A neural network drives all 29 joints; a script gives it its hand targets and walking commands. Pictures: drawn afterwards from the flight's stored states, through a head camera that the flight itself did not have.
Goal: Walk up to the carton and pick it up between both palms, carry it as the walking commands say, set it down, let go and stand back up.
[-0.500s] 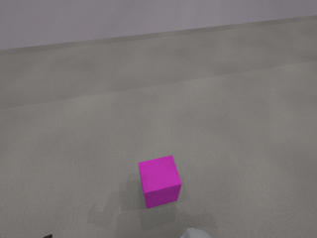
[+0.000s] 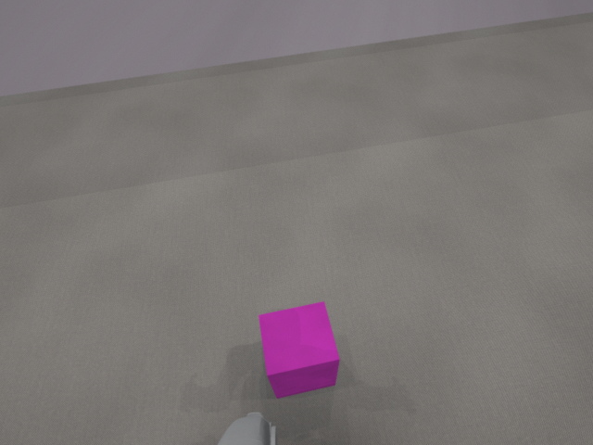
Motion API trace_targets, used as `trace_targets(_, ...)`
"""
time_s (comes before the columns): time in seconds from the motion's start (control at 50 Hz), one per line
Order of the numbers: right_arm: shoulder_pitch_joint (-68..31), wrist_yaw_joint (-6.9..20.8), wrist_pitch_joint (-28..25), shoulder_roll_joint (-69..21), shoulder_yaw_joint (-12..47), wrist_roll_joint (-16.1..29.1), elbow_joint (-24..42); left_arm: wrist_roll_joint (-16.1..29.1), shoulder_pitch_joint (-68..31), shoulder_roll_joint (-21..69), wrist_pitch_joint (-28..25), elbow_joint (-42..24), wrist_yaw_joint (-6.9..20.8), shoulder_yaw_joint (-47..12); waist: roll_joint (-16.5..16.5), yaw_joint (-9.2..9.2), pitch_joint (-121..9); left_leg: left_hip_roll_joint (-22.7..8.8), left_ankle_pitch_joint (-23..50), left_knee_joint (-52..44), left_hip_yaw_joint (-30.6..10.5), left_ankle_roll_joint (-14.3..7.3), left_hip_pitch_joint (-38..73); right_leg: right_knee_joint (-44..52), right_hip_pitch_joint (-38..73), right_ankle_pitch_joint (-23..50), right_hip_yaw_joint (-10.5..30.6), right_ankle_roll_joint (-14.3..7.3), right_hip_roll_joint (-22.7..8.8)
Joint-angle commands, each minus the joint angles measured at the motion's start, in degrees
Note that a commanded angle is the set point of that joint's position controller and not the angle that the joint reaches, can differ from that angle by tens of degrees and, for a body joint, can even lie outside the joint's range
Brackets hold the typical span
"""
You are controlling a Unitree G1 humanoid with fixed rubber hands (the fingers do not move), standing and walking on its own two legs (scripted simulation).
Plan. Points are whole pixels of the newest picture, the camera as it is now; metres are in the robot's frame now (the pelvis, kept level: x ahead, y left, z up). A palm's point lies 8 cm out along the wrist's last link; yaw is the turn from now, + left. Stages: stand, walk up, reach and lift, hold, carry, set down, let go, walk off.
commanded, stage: walk up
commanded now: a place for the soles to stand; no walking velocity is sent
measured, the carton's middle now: (299, 352) +0.42 +0.05 -0.62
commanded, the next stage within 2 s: none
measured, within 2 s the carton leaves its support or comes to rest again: neither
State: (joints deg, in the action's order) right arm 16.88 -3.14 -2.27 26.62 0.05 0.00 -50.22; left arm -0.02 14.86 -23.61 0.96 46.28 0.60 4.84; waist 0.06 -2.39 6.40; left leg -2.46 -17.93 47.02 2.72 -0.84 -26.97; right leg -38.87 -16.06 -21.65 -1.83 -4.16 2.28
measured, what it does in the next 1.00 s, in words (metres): steps on the spot: left foot, then right foot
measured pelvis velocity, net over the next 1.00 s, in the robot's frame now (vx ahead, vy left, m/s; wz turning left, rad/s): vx -0.03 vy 0.01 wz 0.08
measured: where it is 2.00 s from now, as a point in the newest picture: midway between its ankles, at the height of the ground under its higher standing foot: outside the picture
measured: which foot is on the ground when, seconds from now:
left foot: up 0.00-0.06, down 0.08-1.00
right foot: down 0.00-0.08, up 0.10-0.30, down 0.32-1.00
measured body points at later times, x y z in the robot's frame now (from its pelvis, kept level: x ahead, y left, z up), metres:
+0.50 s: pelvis -0.03 +0.01 -0.01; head +0.00 +0.01 +0.44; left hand +0.05 +0.35 -0.11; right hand +0.05 -0.31 -0.12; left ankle -0.01 +0.15 -0.72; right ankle -0.01 -0.11 -0.72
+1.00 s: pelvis -0.03 +0.01 +0.00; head +0.00 +0.02 +0.44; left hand +0.05 +0.34 -0.11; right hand +0.07 -0.31 -0.11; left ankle -0.01 +0.15 -0.72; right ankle -0.01 -0.11 -0.72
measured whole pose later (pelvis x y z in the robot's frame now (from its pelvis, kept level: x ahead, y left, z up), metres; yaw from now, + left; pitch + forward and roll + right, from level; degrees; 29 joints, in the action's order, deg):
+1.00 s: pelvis -0.03 +0.01 +0.00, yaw +5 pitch -2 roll +0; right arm 15.5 -1.3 -1.5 24.4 0.0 0.0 -50.2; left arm 0.0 8.9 -23.6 1.5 50.1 1.3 3.7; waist -0.4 -0.5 5.2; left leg -1.1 -19.3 40.8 -3.0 -0.3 -19.6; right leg -40.1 -17.2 -20.9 -2.9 -0.1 -1.7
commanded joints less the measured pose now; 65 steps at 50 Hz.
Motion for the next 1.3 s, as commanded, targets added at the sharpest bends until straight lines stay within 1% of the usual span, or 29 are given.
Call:
trace_targets(0.0,4.4,0.03,-0.25,10.32,-4.61,-1.47,1.95,-0.34,-7.66,-11.81,0.06,-4.9,-0.46,1.51,-1.91,4.89,-7.85,-1.67,8.14,-20.04,-6.15,-3.89,14.58,-1.29,-0.52,22.05,5.91,1.48,-11.55)
trace_targets(0.02,4.34,-0.3,-0.54,14.37,-5.48,-1.85,1.54,0.03,-6.87,-10.16,-0.09,-5.24,-0.62,1.35,7.19,5.22,-8.76,-10.22,18.93,-21.04,-19.23,-9.76,16.71,-15.28,-4.73,18.9,0.61,5.0,-5.4)
trace_targets(0.04,1.82,-0.58,-0.96,13.58,-4.46,-2.14,2.41,0.56,-3.76,-8.75,0.77,-4.16,-0.57,1.11,7.26,3.39,-8.13,-18.87,25.93,-23.02,-30.61,-17.61,15.19,-19.21,-8.24,-8.73,2.36,5.82,-1.54)
trace_targets(0.06,1.09,-0.47,-1.13,13.46,-4.33,-0.87,3.17,0.17,-4.04,-9.73,1.09,-3.45,-0.5,1.14,5.17,3.44,-7.67,-20.78,22.08,-23.68,-30.03,-19.72,12.63,-20.71,-8.46,-16.26,4.1,4.74,-3.79)
trace_targets(0.14,-1.94,-0.68,-1.06,14.24,-4.72,-1.35,3.77,-0.27,-4.14,-10.26,0.99,-3.03,0.2,1.9,5.2,2.36,-6.37,-14.9,25.16,-19.92,-21.42,-14.68,11.51,-11.63,-5.76,-12.23,3.84,2.99,-4.93)
trace_targets(0.18,-1.93,-0.06,-0.5,13.54,-4.89,-1.76,3.34,-0.35,-3.37,-10.49,1.14,-2.58,0.31,2.49,9.87,2.25,-7.09,-11.77,15.22,-19.38,-19.85,-12.54,11.08,-6.42,-3.78,-9.54,1.35,2.57,-3.32)
trace_targets(0.22,-5.85,0.68,0.38,12.69,-4.7,-1.76,4.31,-0.72,-2.35,-10.08,0.55,-0.97,0.3,2.4,9.77,0.35,-5.98,-9.5,6.62,-19.53,-17.28,-9.89,1.82,1.72,5.67,-2.52,-1.96,1.94,-2.04)
trace_targets(0.26,-4.25,1.5,0.69,9.95,-3.96,-1.31,4.42,-1.97,-2.4,-13.0,-0.33,-0.44,-0.01,2.43,3.02,0.65,-6.26,-5.18,-0.36,-14.52,-13.92,-5.21,-1.41,11.42,7.59,-4.83,6.94,-0.03,-7.11)
trace_targets(0.3,-4.51,1.65,1.33,8.38,-3.6,-1.01,3.84,-1.99,-6.13,-16.97,-1.5,-0.52,-0.46,2.49,-6.22,1.67,-2.39,4.01,-7.27,0.61,-6.28,-0.79,-1.76,22.48,-0.57,-12.93,24.56,-4.77,-21.4)
trace_targets(0.34,-2.56,1.78,1.32,9.43,-4.99,-0.79,2.19,-2.43,-12.29,-15.69,-1.38,-1.4,-0.72,3.01,-2.53,3.98,-1.3,2.03,-9.06,6.05,-5.94,-0.95,5.78,21.94,-9.49,-16.87,20.94,-9.28,-22.75)
trace_targets(0.38,1.68,2.71,0.84,9.28,-5.28,-0.67,0.99,-2.59,-15.48,-14.82,-1.02,-1.81,-0.27,2.16,-6.5,6.36,0.67,0.93,-7.57,-4.23,-3.55,-2.49,10.11,17.44,-11.41,-15.1,13.37,-5.88,-18.12)
trace_targets(0.4,1.18,2.86,0.5,9.01,-5.61,-1.09,0.46,-2.07,-14.8,-13.83,-0.85,-1.65,-0.09,1.73,-4.25,5.78,-0.26,1.95,-3.16,-5.72,-3.92,-2.47,11.48,15.01,-11.61,-12.75,10.62,-4.07,-15.44)
trace_targets(0.42,0.81,2.46,-0.13,9.63,-5.4,-0.95,0.49,-1.64,-13.62,-13.11,-0.66,-1.18,0.03,1.51,-4.85,5.14,-0.76,1.01,-1.35,-13.97,-6.68,-2.81,10.8,10.79,-6.89,-7.51,7.96,-2.3,-13.29)
trace_targets(0.46,-0.79,1.73,-1.17,11.69,-4.81,-1.77,1.27,-0.68,-8.81,-9.6,-0.51,-1.28,0.39,0.84,3.66,1.48,-5.74,-8.31,1.08,-22.36,-26.16,-7.05,8.15,-1.18,-2.17,-6.15,1.49,0.98,-5.55)
trace_targets(0.48,-1.95,1.3,-1.51,12.94,-4.53,-1.78,0.98,-0.47,-7.85,-9.42,-0.46,-0.35,0.41,0.39,4.1,0.98,-6.12,-10.24,-0.78,-24.01,-30.11,-9.42,9.01,-2.17,-2.9,-7.47,2.07,1.76,-4.18)
trace_targets(0.54,-6.0,1.16,-1.41,13.27,-3.78,-1.42,0.83,-0.87,-6.82,-10.55,-0.96,1.48,0.43,1.04,1.06,-0.34,-5.6,-8.22,2.73,-20.06,-24.37,-8.66,3.24,4.98,4.2,-5.37,3.13,0.93,-4.42)
trace_targets(0.58,-7.06,1.51,-1.23,10.89,-3.41,-0.41,0.99,-0.91,-7.6,-12.6,-1.52,1.84,0.17,1.12,-4.07,-0.68,-5.65,-3.15,6.76,-14.88,-15.73,-3.87,1.4,11.53,6.7,0.21,8.36,-1.59,-9.99)
trace_targets(0.64,-3.53,1.42,-0.93,8.77,-3.93,-0.25,0.75,-1.34,-7.67,-14.75,-1.96,1.25,-0.38,1.95,-2.12,1.43,-8.31,0.79,8.53,-6.31,-5.0,-1.18,5.3,10.92,6.64,10.62,12.98,-7.24,-18.81)
trace_targets(0.68,-0.83,1.54,-1.24,9.77,-3.86,-0.3,0.38,-0.99,-10.11,-14.05,-1.41,-0.46,-0.25,1.78,-5.21,2.5,-9.29,0.02,12.4,-9.36,-9.8,-3.45,7.86,6.96,4.4,10.41,7.26,-3.73,-14.01)
trace_targets(0.76,-2.3,1.57,-1.27,13.09,-3.92,-0.82,1.45,-0.73,-9.11,-11.77,-0.9,-0.18,0.15,1.42,2.69,0.61,-8.87,-5.17,10.33,-16.05,-19.63,-6.53,3.95,2.18,4.57,0.01,3.34,-0.69,-7.67)
trace_targets(0.78,-3.42,1.46,-1.34,12.53,-3.96,-0.92,0.78,-0.5,-10.64,-11.55,-0.74,0.72,0.12,0.99,1.53,0.72,-5.88,-6.08,6.76,-18.49,-22.5,-6.87,3.11,2.43,2.58,-2.34,3.74,-0.31,-6.9)
trace_targets(0.82,-6.78,1.49,-1.28,11.49,-3.82,-1.27,2.1,-0.86,-8.07,-10.85,-0.96,1.26,0.32,0.78,4.31,-0.74,-6.12,-5.13,3.01,-18.67,-21.26,-6.48,1.04,5.68,4.55,-4.5,4.25,-0.38,-7.19)
trace_targets(0.86,-6.25,1.77,-1.06,10.52,-3.41,-0.94,2.33,-1.32,-9.27,-12.25,-1.61,1.12,0.4,1.36,0.76,-0.27,-3.47,-2.45,-1.5,-18.24,-18.08,-4.51,-2.55,9.69,5.62,-4.84,7.41,-1.13,-9.07)
trace_targets(0.92,-4.06,1.93,-1.44,10.8,-3.6,-0.39,0.76,-1.4,-10.58,-13.07,-1.48,0.89,0.33,1.81,-0.31,0.67,-5.8,-1.21,5.86,-15.47,-12.69,-3.11,2.91,8.93,3.62,-4.77,7.66,-2.44,-10.61)
trace_targets(1.02,-4.89,1.8,-1.56,11.47,-3.64,-0.66,0.92,-0.82,-10.55,-11.99,-1.05,0.41,0.45,1.22,0.18,0.72,-7.21,-2.73,10.09,-14.88,-16.68,-4.0,4.05,6.77,3.83,1.15,4.57,-1.34,-8.41)
trace_targets(1.04,-5.33,1.64,-1.52,11.19,-3.54,-0.55,1.23,-0.72,-10.18,-11.92,-0.96,0.61,0.39,1.0,3.09,1.54,-8.52,-2.63,9.07,-15.02,-15.44,-3.84,5.94,6.5,3.28,1.36,4.44,-1.18,-8.62)
trace_targets(1.14,-5.46,1.82,-1.42,11.63,-3.8,-0.84,1.88,-1.08,-10.5,-12.18,-1.34,0.64,0.37,1.58,1.71,0.57,-7.14,-2.56,8.11,-16.0,-16.38,-4.5,3.04,7.1,4.28,-0.79,5.3,-1.45,-8.65)
trace_targets(1.18,-4.27,1.83,-1.49,10.74,-3.59,-0.67,1.99,-1.26,-10.93,-12.79,-1.34,0.55,0.29,1.77,-2.3,1.0,-7.0,-2.17,9.8,-14.22,-15.99,-4.23,2.3,7.83,5.84,2.94,5.17,-1.63,-9.66)
trace_targets(1.28,-5.4,1.64,-1.69,11.6,-3.23,-0.84,1.23,-0.89,-10.53,-11.13,-0.96,0.54,0.57,0.98,1.2,0.46,-7.64,-3.43,8.72,-16.47,-18.18,-4.95,3.98,5.46,4.1,1.37,4.28,-0.84,-8.13)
